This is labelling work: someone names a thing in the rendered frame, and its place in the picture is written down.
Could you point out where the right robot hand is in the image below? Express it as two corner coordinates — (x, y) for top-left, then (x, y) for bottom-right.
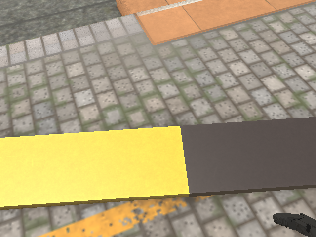
(273, 213), (316, 237)

